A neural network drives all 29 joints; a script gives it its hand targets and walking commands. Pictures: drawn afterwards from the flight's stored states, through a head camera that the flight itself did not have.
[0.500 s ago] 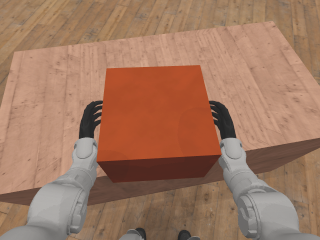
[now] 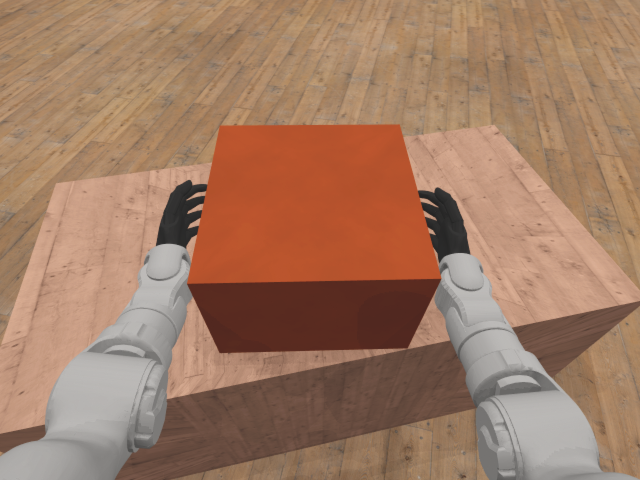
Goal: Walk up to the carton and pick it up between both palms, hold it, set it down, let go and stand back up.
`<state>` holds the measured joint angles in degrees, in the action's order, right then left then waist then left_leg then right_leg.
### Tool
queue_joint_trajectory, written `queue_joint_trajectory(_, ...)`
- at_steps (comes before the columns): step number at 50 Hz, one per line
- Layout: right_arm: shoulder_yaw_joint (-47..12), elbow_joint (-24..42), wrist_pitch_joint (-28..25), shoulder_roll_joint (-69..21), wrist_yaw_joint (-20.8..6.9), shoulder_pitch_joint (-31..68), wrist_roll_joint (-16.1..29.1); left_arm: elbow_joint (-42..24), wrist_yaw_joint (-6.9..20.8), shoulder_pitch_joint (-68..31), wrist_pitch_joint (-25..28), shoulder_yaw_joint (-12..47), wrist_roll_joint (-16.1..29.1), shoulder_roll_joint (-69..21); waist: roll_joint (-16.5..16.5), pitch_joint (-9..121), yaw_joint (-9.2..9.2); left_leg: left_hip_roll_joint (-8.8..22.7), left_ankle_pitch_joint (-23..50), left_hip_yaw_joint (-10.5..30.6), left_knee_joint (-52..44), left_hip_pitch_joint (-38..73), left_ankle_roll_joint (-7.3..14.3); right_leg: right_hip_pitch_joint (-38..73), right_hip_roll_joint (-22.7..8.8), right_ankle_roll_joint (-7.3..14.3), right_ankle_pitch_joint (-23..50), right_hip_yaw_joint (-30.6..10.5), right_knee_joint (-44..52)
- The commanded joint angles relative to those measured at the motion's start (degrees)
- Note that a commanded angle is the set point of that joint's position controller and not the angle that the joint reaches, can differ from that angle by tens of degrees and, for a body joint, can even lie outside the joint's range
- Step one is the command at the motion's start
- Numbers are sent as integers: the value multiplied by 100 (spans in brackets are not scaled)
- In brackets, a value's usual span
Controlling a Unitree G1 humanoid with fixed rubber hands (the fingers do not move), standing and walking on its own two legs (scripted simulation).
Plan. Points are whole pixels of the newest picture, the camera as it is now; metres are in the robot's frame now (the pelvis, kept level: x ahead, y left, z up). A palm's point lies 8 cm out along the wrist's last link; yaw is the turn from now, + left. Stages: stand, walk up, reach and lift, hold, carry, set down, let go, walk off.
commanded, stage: reach and lift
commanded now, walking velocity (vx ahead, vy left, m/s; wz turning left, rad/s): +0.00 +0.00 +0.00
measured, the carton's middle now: (312, 235) +0.45 +0.00 +0.04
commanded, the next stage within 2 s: hold in 1.98 s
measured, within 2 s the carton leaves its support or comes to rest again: neither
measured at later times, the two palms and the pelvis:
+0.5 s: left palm (166, 226) +0.39 +0.18 +0.13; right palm (466, 237) +0.37 -0.19 +0.11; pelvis +0.02 +0.00 +0.01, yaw +0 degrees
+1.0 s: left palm (152, 215) +0.37 +0.18 +0.16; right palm (477, 235) +0.35 -0.19 +0.14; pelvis +0.00 +0.01 +0.01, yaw -1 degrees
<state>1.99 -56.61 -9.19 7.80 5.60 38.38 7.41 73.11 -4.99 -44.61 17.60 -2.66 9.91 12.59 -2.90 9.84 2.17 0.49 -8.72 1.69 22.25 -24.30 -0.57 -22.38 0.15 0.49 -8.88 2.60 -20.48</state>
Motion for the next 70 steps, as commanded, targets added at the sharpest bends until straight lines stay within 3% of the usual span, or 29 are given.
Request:
queue_joint_trajectory(1,-2150,1780,-3,-4454,-747,3259,-69,-2354,1088,-3258,196,1357,-546,-4619,206,2464,-16,-194,1448,2,-181,1074,-184,1869,-20,-96,1506,-351,222)
queue_joint_trajectory(11,-2696,3438,717,-4121,-666,2769,421,-4835,887,-2609,-1083,2213,-443,-4941,-7,2632,201,-211,2383,175,-106,1980,-397,1995,180,-95,2149,-263,345)
queue_joint_trajectory(20,-2688,4637,1503,-3666,-584,2549,645,-6262,995,-1647,-2704,2257,-702,-4780,80,2161,149,-241,2323,141,-202,2289,-388,2207,257,-155,2261,-201,409)
queue_joint_trajectory(27,-2550,4906,1788,-3434,-548,2524,696,-6519,1253,-1082,-3487,1867,-1020,-4451,236,1643,40,-292,1970,-20,-339,2208,-271,2526,238,-237,2398,-164,390)
queue_joint_trajectory(31,-2500,5104,1849,-3373,-522,2523,687,-6787,1329,-1059,-3730,1904,-1018,-4359,184,1558,131,-314,1835,-66,-353,2275,-281,2510,237,-239,2361,-136,426)
queue_joint_trajectory(39,-2280,5129,1954,-3353,-582,2798,542,-6794,1385,-1371,-3988,1926,-980,-4317,131,1470,231,-313,1185,-119,-493,2328,-241,2175,244,-177,1564,-59,557)
queue_joint_trajectory(46,-2041,4787,1993,-3336,-681,3145,422,-6393,1365,-1583,-4114,1712,-1068,-4339,202,1376,150,-289,661,-156,-626,2263,-153,1957,230,-128,923,-52,634)
queue_joint_trajectory(55,-2050,4679,2049,-3320,-664,3259,547,-6403,1389,-1573,-4245,1575,-1162,-4303,226,1432,149,-309,988,-199,-570,2312,-142,2225,241,-172,1308,-74,593)
queue_joint_trajectory(65,-2262,5106,2158,-3276,-606,3164,805,-6998,1365,-1545,-4359,1796,-1065,-4263,162,1662,251,-328,1586,-144,-391,2558,-222,2352,279,-226,1888,-72,500)
queue_joint_trajectory(70,-2205,5091,2275,-3178,-607,3134,832,-7073,1365,-1607,-4459,1815,-1075,-4219,113,1543,285,-308,1523,-118,-410,2623,-249,2211,286,-197,1711,-54,521)
